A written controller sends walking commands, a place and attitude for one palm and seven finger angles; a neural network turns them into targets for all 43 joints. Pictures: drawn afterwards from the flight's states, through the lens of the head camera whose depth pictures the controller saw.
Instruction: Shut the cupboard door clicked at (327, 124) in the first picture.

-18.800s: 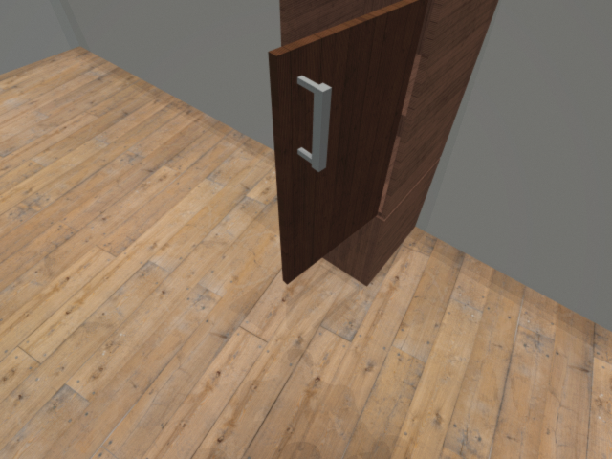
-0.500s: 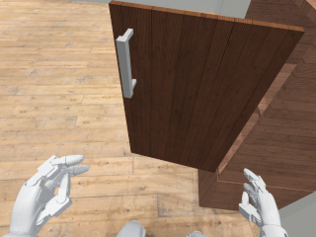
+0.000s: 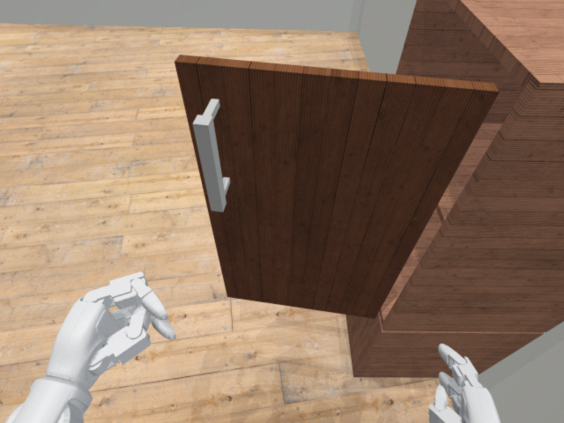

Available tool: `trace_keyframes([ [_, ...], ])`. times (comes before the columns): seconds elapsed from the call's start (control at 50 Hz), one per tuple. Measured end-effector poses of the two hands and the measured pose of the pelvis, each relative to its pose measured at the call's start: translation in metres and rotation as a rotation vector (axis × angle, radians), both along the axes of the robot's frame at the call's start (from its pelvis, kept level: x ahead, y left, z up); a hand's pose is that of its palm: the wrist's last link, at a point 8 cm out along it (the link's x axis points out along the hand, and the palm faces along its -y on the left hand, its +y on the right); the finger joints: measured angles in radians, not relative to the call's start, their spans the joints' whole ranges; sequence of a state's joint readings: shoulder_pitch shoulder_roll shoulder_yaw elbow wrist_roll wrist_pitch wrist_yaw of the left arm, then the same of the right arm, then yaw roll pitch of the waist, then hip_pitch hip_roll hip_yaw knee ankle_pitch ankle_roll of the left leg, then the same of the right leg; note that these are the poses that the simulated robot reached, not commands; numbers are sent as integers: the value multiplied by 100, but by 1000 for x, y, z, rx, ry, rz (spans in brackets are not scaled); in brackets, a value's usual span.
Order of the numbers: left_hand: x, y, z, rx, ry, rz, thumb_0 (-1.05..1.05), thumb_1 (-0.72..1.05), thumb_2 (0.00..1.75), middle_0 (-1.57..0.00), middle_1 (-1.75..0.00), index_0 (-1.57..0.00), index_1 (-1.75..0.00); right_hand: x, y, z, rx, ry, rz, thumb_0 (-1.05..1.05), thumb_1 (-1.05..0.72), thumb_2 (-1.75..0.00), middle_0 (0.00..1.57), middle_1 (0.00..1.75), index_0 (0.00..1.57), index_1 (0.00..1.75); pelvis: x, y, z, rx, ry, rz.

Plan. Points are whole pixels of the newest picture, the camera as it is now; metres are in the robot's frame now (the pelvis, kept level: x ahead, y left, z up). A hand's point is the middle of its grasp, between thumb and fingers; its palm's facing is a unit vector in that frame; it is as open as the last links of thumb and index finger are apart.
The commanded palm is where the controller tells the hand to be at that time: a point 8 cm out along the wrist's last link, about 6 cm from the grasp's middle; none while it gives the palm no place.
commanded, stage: raise the hand and make a fist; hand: left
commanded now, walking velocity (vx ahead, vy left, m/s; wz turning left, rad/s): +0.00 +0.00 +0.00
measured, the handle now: (215, 159) +0.41 +0.13 +0.17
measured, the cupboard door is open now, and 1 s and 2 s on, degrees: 82 82 82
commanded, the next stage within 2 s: bring the fist close to the handle in 0.86 s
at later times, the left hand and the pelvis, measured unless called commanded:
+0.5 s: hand (105, 257) +0.24 +0.21 +0.18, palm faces +0.02 -0.99 -0.10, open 3.1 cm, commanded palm +0.21 +0.24 +0.17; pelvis +0.01 +0.00 +0.03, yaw +0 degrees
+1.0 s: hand (145, 274) +0.24 +0.17 +0.16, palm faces -0.04 -1.00 -0.09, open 3.1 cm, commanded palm +0.22 +0.21 +0.17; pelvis +0.01 -0.02 +0.03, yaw +0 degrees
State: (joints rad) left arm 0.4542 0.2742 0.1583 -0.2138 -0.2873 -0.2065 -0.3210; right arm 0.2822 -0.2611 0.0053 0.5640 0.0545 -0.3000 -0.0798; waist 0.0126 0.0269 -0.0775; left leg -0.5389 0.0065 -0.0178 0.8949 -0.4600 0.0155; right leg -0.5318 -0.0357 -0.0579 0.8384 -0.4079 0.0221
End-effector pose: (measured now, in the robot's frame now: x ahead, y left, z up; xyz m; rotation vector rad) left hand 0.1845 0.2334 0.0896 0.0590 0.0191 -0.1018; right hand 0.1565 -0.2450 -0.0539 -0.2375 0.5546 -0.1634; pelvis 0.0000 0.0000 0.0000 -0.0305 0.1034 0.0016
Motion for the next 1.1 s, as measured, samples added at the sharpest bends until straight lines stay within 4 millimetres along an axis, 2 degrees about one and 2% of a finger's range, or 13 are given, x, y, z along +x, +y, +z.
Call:
trace_keyframes([
  [0.06, 8, 3, 16, 22, -39, 7, 2, 90, 90, -105, -123, -105, -123, 13, 9, 13, 17, -63, 4, 1, -90, -90, 20, 30, 20, 30, 4, 2, 4, 2, -16, -7],
  [0.16, 16, 22, 49, 23, -139, 99, 2, 90, 90, -115, -133, -114, -133, 30, 28, 26, 59, -119, 48, 1, -90, -90, 20, 30, 20, 30, 10, 3, 10, 0, -46, -7],
  [0.22, 19, 24, 55, 14, -124, 107, 1, 90, 90, -120, -139, -119, -139, 37, 37, 29, 76, -125, 82, 1, -90, -90, 20, 30, 20, 30, 12, 5, 14, -1, -62, -3],
  [0.28, 21, 18, 52, 10, -61, 76, 1, 90, 90, -124, -143, -123, -143, 39, 42, 29, 84, -117, 103, 1, -90, -90, 20, 30, 20, 30, 12, 5, 17, 0, -74, 0],
  [0.36, 26, 14, 54, 32, -28, 49, 1, 90, 90, -127, -147, -127, -147, 37, 43, 28, 78, -91, 110, 1, -90, -90, 20, 30, 20, 30, 12, 3, 21, 6, -87, -1],
  [0.52, 40, 26, 95, 33, -158, 106, 1, 90, 90, -130, -149, -129, -149, 29, 30, 25, 70, -50, 96, 1, -90, -90, 20, 30, 20, 30, 14, -4, 27, 10, -116, 2],
  [0.58, 45, 19, 90, 16, -105, 88, 1, 90, 90, -130, -150, -129, -150, 27, 22, 25, 78, -50, 74, 1, -90, -90, 20, 30, 20, 30, 13, -6, 28, 14, -117, -1],
  [0.7, 39, 0, 63, -2, 26, 50, 1, 90, 90, -130, -150, -129, -150, 24, 8, 28, 65, -53, 41, 1, -90, -90, 20, 30, 20, 30, 12, -12, 30, 22, -114, -11],
  [0.74, 36, 0, 64, 6, 1, 68, 1, 90, 90, -130, -150, -129, -150, 23, 5, 29, 53, -51, 45, 1, -90, -90, 20, 30, 20, 30, 12, -15, 30, 23, -117, -11],
  [0.88, 32, 3, 89, 36, -142, 122, 2, 90, 90, -130, -150, -130, -150, 27, 1, 29, 52, -61, 73, 1, -90, -90, 20, 30, 20, 30, 12, -21, 29, 20, -131, 0],
  [1.02, 37, -10, 71, 27, -14, 57, 1, 90, 90, -130, -150, -130, -150, 29, 1, 25, 75, -72, 56, 1, -90, -90, 20, 30, 20, 30, 11, -23, 29, 24, -122, -3],
  [1.1, 43, -10, 72, 21, -41, 77, 1, 90, 90, -130, -150, -130, -150, 29, 0, 25, 66, -63, 60, 1, -90, -90, 20, 30, 20, 30, 11, -24, 29, 25, -122, -2],
])
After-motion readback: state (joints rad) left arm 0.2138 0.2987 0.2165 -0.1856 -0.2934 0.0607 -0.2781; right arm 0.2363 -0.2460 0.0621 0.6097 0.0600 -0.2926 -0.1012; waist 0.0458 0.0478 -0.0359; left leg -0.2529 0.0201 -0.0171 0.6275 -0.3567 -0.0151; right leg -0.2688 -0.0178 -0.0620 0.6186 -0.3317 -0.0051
